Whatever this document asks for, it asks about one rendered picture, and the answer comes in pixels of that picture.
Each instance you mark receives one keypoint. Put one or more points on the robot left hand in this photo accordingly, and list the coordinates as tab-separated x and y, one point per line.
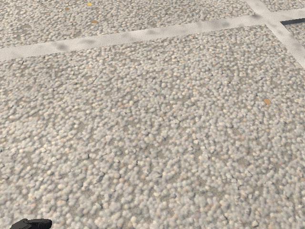
32	224

